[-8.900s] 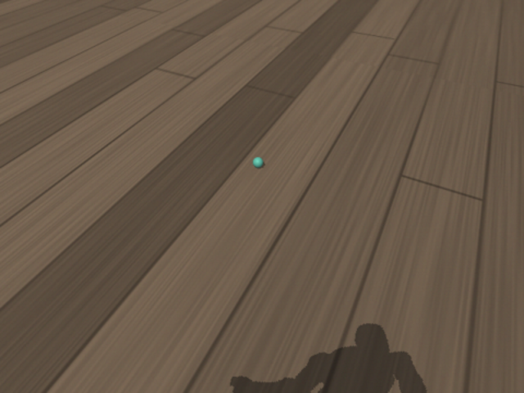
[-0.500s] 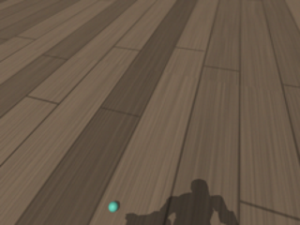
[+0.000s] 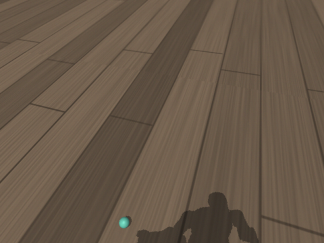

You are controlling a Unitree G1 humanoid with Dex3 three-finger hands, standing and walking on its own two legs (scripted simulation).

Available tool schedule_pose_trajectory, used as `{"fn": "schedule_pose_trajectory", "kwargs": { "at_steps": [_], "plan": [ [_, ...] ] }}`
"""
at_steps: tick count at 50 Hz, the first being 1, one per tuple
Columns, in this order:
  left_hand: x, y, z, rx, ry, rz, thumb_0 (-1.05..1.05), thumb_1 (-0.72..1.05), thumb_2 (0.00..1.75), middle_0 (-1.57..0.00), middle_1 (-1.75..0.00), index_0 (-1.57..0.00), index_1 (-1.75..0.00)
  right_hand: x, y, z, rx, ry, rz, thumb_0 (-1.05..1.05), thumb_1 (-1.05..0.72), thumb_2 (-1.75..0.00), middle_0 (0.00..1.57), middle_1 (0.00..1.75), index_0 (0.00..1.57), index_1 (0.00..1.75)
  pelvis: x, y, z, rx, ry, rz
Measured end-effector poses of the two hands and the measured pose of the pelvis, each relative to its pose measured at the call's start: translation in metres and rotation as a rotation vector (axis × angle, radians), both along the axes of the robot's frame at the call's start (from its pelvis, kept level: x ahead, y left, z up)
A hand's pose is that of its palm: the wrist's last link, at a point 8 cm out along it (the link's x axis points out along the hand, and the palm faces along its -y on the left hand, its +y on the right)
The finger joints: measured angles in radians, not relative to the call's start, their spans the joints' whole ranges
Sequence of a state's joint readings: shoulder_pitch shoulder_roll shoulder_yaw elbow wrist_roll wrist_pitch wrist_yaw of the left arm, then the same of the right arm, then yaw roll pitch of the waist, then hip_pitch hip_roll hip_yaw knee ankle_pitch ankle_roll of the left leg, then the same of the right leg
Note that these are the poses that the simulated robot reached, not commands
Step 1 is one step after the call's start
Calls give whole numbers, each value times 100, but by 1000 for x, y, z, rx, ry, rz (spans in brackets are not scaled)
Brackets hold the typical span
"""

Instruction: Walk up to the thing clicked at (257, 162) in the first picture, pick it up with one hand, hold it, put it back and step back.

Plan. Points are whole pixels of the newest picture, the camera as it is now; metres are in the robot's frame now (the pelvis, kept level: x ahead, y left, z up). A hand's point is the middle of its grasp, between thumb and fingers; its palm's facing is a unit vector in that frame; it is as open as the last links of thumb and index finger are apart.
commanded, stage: stand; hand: left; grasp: from above
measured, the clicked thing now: (124, 222) +0.40 +0.27 -0.75
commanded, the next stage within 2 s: rise first in 0.02 s
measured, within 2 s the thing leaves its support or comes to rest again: neither
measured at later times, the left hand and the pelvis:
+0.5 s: hand out of the picture +0.14 +0.26 -0.18, palm faces -0.07 -0.91 -0.40, open 11.5 cm; pelvis -0.01 +0.01 -0.03, yaw +0 degrees
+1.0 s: hand out of the picture +0.11 +0.28 -0.25, palm faces -0.22 -0.83 -0.51, open 14.0 cm; pelvis -0.03 +0.02 -0.11, yaw +1 degrees
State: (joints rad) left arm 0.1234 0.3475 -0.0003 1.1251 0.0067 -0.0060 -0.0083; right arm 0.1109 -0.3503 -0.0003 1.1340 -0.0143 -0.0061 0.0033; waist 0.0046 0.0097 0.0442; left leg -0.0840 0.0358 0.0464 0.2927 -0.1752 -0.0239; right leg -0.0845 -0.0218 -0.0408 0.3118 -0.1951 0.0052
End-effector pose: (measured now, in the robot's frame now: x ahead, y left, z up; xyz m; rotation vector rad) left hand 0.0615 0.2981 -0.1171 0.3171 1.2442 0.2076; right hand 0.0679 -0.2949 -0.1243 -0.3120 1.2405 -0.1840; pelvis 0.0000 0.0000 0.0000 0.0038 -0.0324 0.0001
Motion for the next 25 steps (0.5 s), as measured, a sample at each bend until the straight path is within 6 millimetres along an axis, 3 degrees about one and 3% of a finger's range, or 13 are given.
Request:
{"fn": "schedule_pose_trajectory", "kwargs": {
  "at_steps": [8, 12, 18, 25],
  "plan": [
    [4, -2, 0, 0, -21, 8, 0, 89, 90, -20, -31, -20, -31, 1, -1, 0, 0, -14, -10, 1, -91, -90, 20, 30, 20, 30, 0, -1, -1, -1, 12, 5],
    [32, -7, -2, -16, -107, 40, 1, 80, 91, -21, -40, -19, -40, 8, 11, -1, 12, -99, -4, 1, -91, -90, 20, 30, 20, 30, -9, -1, -6, -3, 55, 20],
    [72, -3, -13, -11, -134, -54, 0, 48, 90, -19, -67, -18, -66, 7, 29, -7, 44, -150, -25, 1, -90, -90, 20, 30, 20, 30, -17, -2, -17, -4, 136, 14],
    [72, 6, -20, 55, -101, -98, 0, 0, 92, -15, -91, -15, -89, 8, 41, -15, 66, -192, -39, 1, -89, -90, 20, 30, 20, 30, -14, 5, -30, -10, 179, 9]
  ]
}}
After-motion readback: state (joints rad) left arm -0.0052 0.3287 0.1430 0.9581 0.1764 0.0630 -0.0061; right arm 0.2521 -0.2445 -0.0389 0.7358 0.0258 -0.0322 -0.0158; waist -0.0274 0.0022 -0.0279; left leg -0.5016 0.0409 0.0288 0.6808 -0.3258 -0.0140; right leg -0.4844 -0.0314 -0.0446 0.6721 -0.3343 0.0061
